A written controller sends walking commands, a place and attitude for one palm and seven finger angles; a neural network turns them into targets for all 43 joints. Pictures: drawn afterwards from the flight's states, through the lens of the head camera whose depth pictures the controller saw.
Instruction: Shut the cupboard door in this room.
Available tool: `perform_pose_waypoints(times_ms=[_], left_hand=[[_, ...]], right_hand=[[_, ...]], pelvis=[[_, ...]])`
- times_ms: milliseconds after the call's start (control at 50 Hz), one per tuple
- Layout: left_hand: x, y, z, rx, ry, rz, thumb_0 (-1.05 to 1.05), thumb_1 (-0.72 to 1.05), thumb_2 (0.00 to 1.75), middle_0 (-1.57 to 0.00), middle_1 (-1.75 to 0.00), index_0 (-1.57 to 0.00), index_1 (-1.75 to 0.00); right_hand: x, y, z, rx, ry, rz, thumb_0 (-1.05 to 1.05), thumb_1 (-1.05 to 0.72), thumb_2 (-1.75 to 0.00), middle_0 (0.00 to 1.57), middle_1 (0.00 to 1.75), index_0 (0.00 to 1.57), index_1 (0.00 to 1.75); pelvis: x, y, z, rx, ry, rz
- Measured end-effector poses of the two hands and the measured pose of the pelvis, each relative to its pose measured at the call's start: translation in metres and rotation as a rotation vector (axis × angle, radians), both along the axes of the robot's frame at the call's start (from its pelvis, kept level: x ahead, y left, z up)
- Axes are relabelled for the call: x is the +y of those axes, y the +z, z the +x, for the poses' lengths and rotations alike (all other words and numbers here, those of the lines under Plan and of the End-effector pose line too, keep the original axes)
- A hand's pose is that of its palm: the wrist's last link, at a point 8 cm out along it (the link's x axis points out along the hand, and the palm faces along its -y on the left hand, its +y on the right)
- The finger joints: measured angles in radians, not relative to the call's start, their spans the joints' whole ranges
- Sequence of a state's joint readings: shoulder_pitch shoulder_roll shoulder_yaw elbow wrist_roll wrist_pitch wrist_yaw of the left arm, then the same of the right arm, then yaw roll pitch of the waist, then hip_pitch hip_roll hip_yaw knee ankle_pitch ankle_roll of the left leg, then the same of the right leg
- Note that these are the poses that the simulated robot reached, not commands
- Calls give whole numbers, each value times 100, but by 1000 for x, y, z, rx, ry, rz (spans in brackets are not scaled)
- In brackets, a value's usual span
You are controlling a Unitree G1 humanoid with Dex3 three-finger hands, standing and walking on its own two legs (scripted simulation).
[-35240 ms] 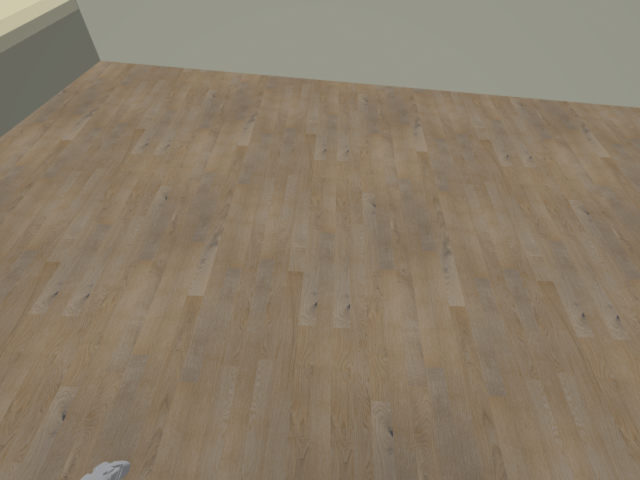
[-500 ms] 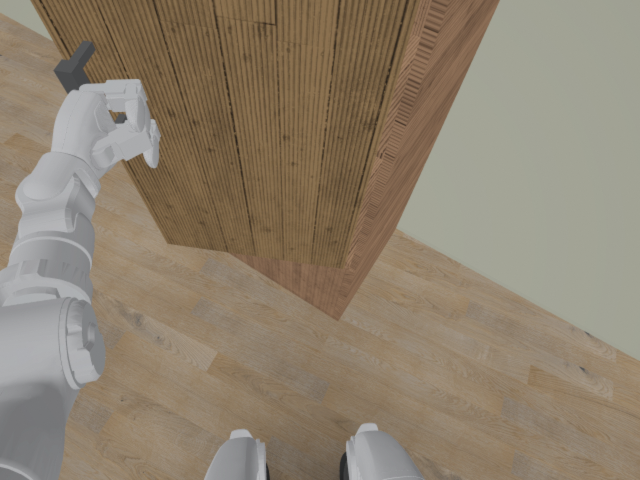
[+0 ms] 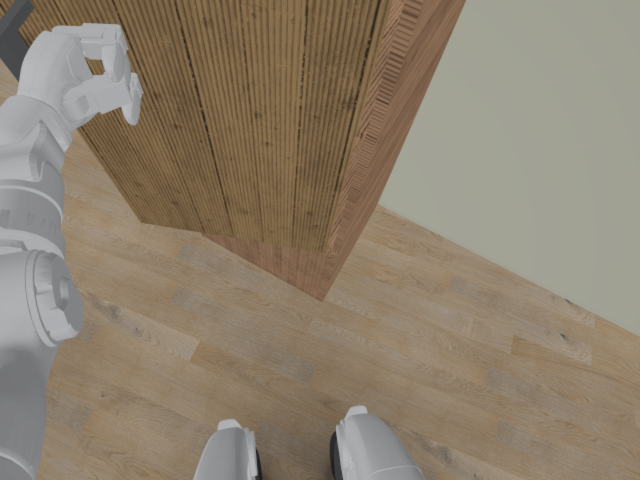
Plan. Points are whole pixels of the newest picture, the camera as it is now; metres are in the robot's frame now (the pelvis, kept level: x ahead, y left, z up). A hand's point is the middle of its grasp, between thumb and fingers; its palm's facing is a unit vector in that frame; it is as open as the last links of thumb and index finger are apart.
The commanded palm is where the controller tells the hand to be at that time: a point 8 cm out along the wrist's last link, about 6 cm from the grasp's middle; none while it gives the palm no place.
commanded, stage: push the door shut along its arc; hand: left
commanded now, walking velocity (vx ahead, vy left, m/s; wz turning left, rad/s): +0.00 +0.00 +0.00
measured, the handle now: (42, 67) +0.58 +0.25 +0.12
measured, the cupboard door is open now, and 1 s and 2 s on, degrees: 21 6 6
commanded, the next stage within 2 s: pull the fist back off the door in 0.40 s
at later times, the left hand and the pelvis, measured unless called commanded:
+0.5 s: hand (157, 57) +0.58 +0.13 +0.12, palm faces -0.36 -0.93 -0.01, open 3.5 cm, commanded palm +0.60 +0.14 +0.12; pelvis +0.00 +0.00 -0.02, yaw -1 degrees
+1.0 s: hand (170, 62) +0.57 +0.11 +0.13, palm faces +0.08 -1.00 -0.01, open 3.1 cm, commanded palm +0.52 +0.16 +0.12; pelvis +0.03 +0.00 +0.02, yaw -1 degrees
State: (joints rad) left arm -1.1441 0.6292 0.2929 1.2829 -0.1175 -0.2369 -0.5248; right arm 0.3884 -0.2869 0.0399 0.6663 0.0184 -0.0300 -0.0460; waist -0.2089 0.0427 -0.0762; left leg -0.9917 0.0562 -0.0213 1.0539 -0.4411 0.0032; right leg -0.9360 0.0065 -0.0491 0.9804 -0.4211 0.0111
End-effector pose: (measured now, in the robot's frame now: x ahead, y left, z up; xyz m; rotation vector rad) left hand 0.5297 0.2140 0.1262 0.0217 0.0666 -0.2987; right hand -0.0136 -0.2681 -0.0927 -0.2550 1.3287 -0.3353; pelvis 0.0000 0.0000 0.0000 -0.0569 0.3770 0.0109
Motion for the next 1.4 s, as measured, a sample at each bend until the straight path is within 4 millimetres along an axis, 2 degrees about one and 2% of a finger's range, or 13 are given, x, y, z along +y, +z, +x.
perform_pose_waypoints(times_ms=[240,520,600,680,740,840,960,1020,1200,1320,1400], left_hand=[[-14,0,24,-3,-33,-1,2,96,99,-130,-150,-130,-150],[-32,0,51,6,-66,4,1,103,101,-130,-150,-130,-150],[-31,-6,58,26,166,-134,2,95,98,-130,-150,-130,-150],[-34,-10,57,-14,386,-55,2,90,94,-130,-150,-130,-150],[-44,-12,51,-45,401,6,2,90,92,-130,-150,-129,-150],[-58,-14,38,3,364,-18,2,91,92,-130,-150,-130,-150],[-54,-1,23,-51,383,-19,2,90,91,-130,-150,-130,-150],[-49,-1,11,-52,381,-10,2,90,90,-130,-150,-130,-150],[-44,-11,-35,-78,372,-31,2,90,90,-130,-150,-130,-150],[-52,-10,-58,-86,359,-25,2,90,90,-130,-150,-130,-150],[-56,-9,-62,-76,365,-20,2,90,90,-130,-150,-130,-150]], right_hand=[[-4,-6,3,-2,23,-35,0,-90,-90,21,30,21,30],[10,-14,-24,71,-25,-17,0,-90,-90,21,30,21,30],[19,-13,-31,92,-7,22,0,-90,-90,21,30,21,30],[32,-10,-36,118,13,98,0,-90,-90,21,30,21,30],[40,-6,-40,134,-10,144,0,-90,-90,21,30,21,30],[44,3,-37,131,-47,170,0,-90,-90,21,30,21,30],[31,11,-22,73,-50,155,0,-90,-90,21,30,21,30],[22,12,-10,51,-38,146,0,-90,-90,21,30,21,30],[-4,13,46,-59,32,102,0,-90,-90,20,30,21,30],[-7,13,84,-167,77,95,0,-90,-90,20,30,20,30],[-4,12,98,-221,100,101,0,-90,-90,20,30,20,30]], pelvis=[[1,-11,-4,46,8,-13],[3,-22,-3,89,-1,-23],[4,-21,-1,107,-3,-25],[4,-17,3,111,-5,-19],[3,-10,8,95,-10,-12],[1,5,17,51,-18,-2],[-2,17,27,3,-30,12],[-3,20,30,-19,-30,18],[-7,25,31,-73,-14,28],[-9,25,26,-107,-2,33],[-12,24,20,-121,2,38]])
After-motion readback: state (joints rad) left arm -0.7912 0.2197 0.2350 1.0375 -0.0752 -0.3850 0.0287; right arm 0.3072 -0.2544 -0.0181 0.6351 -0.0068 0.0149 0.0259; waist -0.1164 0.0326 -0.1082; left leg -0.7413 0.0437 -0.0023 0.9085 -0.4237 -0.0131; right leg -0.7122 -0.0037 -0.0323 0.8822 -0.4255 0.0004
